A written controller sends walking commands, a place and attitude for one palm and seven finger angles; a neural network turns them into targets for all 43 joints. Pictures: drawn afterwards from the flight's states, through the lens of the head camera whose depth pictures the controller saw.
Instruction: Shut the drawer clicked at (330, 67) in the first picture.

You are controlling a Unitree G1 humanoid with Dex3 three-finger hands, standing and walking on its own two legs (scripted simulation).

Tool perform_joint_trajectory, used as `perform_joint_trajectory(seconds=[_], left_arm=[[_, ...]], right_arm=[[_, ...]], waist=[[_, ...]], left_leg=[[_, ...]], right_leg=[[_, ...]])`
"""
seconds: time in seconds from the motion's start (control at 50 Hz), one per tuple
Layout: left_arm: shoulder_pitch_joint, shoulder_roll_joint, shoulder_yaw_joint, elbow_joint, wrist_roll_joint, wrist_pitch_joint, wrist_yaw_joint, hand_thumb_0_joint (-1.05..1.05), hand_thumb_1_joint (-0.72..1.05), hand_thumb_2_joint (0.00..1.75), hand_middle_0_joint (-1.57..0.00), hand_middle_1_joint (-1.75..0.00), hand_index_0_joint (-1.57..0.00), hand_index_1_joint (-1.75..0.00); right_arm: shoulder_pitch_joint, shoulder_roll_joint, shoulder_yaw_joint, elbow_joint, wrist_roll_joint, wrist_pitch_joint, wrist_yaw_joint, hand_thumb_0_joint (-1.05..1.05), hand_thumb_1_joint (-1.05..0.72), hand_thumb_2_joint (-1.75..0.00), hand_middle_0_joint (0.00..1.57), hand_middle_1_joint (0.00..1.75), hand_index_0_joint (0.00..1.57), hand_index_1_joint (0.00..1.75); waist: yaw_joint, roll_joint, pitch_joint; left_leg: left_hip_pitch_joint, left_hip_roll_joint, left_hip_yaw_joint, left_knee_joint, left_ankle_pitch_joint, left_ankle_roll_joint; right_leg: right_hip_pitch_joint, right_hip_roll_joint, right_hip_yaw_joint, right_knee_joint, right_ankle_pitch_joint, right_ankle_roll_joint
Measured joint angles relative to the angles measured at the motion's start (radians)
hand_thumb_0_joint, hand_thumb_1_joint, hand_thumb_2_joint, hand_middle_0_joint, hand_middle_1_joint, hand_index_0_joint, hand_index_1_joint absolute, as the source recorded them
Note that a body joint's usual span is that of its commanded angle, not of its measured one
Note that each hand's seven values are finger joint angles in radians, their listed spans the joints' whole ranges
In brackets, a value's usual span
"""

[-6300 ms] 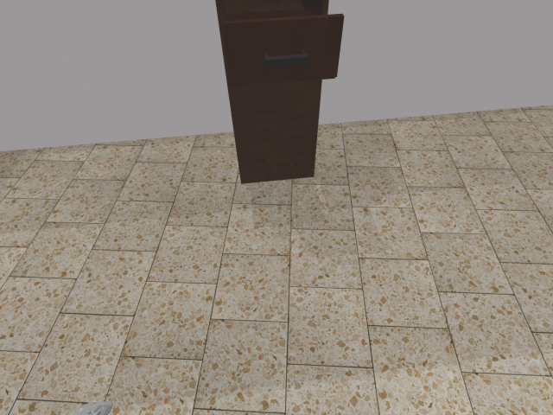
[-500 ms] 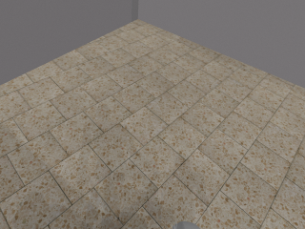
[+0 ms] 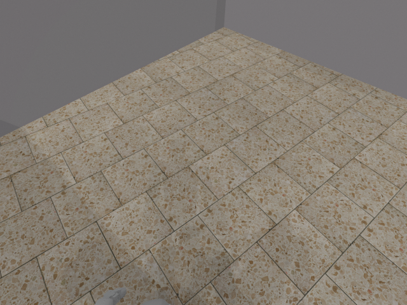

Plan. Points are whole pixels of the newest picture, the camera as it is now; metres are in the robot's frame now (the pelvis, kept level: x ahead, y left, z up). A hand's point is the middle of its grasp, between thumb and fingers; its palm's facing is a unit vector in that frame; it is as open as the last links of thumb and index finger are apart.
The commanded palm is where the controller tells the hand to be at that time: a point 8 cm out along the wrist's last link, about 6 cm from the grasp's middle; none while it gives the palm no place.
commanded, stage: turn to face it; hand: left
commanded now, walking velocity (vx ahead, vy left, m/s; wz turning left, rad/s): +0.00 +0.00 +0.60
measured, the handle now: out of the picture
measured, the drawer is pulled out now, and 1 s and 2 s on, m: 0.29 0.29 0.29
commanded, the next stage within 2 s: none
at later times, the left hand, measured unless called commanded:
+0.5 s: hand out of the picture +0.02 +0.25 -0.16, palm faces +0.29 -0.91 -0.29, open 7.3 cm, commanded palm none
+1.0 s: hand out of the picture -0.11 +0.20 -0.18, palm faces +0.60 -0.76 -0.23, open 7.3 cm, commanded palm none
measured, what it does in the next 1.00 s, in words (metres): steps on the spot, turning left: left foot, then right foot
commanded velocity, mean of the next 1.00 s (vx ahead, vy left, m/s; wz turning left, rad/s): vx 0.00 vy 0.00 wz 0.60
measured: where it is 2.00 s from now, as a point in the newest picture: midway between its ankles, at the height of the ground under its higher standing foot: outside the picture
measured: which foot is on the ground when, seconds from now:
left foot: up 0.00-0.10, down 0.12-0.56, up 0.58-0.98, down 1.00-1.00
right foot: down 0.00-0.12, up 0.14-0.56, down 0.58-1.00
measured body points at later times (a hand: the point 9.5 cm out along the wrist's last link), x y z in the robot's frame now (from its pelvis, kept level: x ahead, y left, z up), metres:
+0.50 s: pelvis +0.00 +0.02 +0.00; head +0.03 +0.02 +0.45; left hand +0.00 +0.30 -0.14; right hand +0.15 -0.21 -0.14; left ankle +0.02 +0.13 -0.74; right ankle +0.03 -0.12 -0.70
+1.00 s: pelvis -0.01 +0.02 -0.01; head +0.02 +0.06 +0.44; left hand -0.14 +0.24 -0.16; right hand +0.23 -0.13 -0.14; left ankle -0.09 +0.09 -0.74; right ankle +0.04 -0.12 -0.74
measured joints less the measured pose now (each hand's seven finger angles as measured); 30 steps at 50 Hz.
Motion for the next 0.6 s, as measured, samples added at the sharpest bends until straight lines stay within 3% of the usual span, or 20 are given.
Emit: perform_joint_trajectory(seconds=[0.1, 0.12, 0.14, 0.18, 0.22, 0.26, 0.4, 0.54, 0.58, 0.6], left_arm=[[0.036, 0.062, 0.018, -0.007, 0.004, 0.024, -0.007, -0.01, 0.92, 0.90, -0.20, -0.30, -0.21, -0.30], [0.051, 0.072, 0.022, -0.011, 0.001, 0.032, -0.009, -0.01, 0.92, 0.90, -0.20, -0.30, -0.21, -0.30], [0.057, 0.088, 0.029, -0.010, -0.003, 0.043, -0.011, -0.01, 0.92, 0.90, -0.20, -0.30, -0.21, -0.30], [0.062, 0.118, 0.041, -0.003, -0.001, 0.067, -0.009, -0.01, 0.92, 0.90, -0.20, -0.30, -0.21, -0.30], [0.063, 0.136, 0.050, 0.008, 0.000, 0.076, -0.013, 0.00, 0.92, 0.90, -0.19, -0.30, -0.20, -0.30], [0.068, 0.146, 0.052, 0.008, 0.000, 0.073, -0.020, 0.00, 0.92, 0.90, -0.19, -0.30, -0.20, -0.30], [0.085, 0.138, 0.039, -0.012, -0.007, 0.068, -0.024, 0.01, 0.91, 0.90, -0.19, -0.30, -0.20, -0.30], [0.071, 0.096, 0.017, -0.049, -0.017, 0.049, -0.020, 0.01, 0.91, 0.90, -0.19, -0.30, -0.20, -0.30], [0.079, 0.087, 0.009, -0.067, -0.012, 0.029, -0.018, 0.00, 0.91, 0.90, -0.19, -0.30, -0.20, -0.30], [0.079, 0.075, 0.003, -0.070, -0.008, 0.025, -0.016, 0.00, 0.91, 0.90, -0.19, -0.30, -0.20, -0.30]], right_arm=[[-0.078, -0.050, -0.012, -0.079, -0.002, -0.016, 0.009, 0.00, -0.91, -0.90, 0.20, 0.30, 0.20, 0.30], [-0.083, -0.066, -0.014, -0.099, -0.003, -0.024, 0.011, 0.00, -0.91, -0.90, 0.20, 0.30, 0.20, 0.30], [-0.097, -0.073, -0.018, -0.110, -0.006, -0.033, 0.010, 0.00, -0.91, -0.90, 0.20, 0.30, 0.19, 0.30], [-0.120, -0.080, -0.015, -0.127, -0.009, -0.048, 0.004, 0.00, -0.91, -0.90, 0.20, 0.30, 0.19, 0.30], [-0.127, -0.086, -0.010, -0.138, -0.010, -0.053, -0.006, 0.00, -0.91, -0.90, 0.20, 0.30, 0.20, 0.30], [-0.129, -0.089, -0.003, -0.141, -0.009, -0.051, -0.012, 0.00, -0.91, -0.90, 0.20, 0.30, 0.20, 0.30], [-0.128, -0.089, 0.008, -0.146, -0.005, -0.039, -0.007, 0.00, -0.90, -0.90, 0.20, 0.30, 0.20, 0.30], [-0.126, -0.087, 0.001, -0.143, -0.007, -0.012, 0.002, 0.00, -0.90, -0.90, 0.20, 0.30, 0.20, 0.30], [-0.121, -0.089, -0.006, -0.144, 0.000, -0.004, 0.005, 0.00, -0.90, -0.90, 0.20, 0.30, 0.20, 0.30], [-0.122, -0.095, -0.012, -0.141, -0.001, 0.001, 0.005, 0.00, -0.90, -0.90, 0.20, 0.30, 0.20, 0.30]], waist=[[0.025, -0.027, 0.012], [0.028, -0.023, 0.005], [0.028, -0.032, 0.005], [0.032, -0.047, 0.013], [0.036, -0.049, 0.016], [0.043, -0.050, 0.016], [0.046, -0.019, 0.008], [0.029, 0.027, 0.009], [0.035, 0.032, 0.001], [0.035, 0.048, 0.005]], left_leg=[[0.069, -0.003, 0.030, -0.247, 0.110, 0.005], [0.088, -0.005, 0.026, -0.306, 0.148, 0.030], [0.067, -0.016, 0.022, -0.285, 0.138, 0.064], [0.045, -0.030, 0.016, -0.255, 0.123, 0.105], [0.054, -0.043, 0.002, -0.290, 0.144, 0.114], [0.078, -0.059, -0.011, -0.351, 0.181, 0.115], [0.124, -0.098, -0.080, -0.487, 0.267, 0.116], [0.085, -0.125, -0.171, -0.453, 0.275, 0.084], [0.044, -0.140, -0.189, -0.384, 0.220, 0.067], [0.013, -0.137, -0.192, -0.306, 0.133, 0.056]], right_leg=[[-0.035, -0.055, -0.041, 0.101, -0.049, 0.035], [-0.057, -0.064, -0.048, 0.147, -0.073, 0.044], [-0.095, -0.069, -0.021, 0.226, -0.154, 0.058], [-0.187, -0.034, 0.078, 0.432, -0.246, 0.064], [-0.254, 0.000, 0.138, 0.582, -0.203, 0.067], [-0.288, 0.017, 0.168, 0.638, -0.139, 0.072], [-0.250, 0.054, 0.208, 0.483, -0.114, 0.083], [-0.115, 0.099, 0.211, 0.180, -0.103, 0.064], [-0.060, 0.098, 0.203, 0.041, -0.053, 0.033], [-0.063, 0.100, 0.186, 0.051, -0.047, 0.009]])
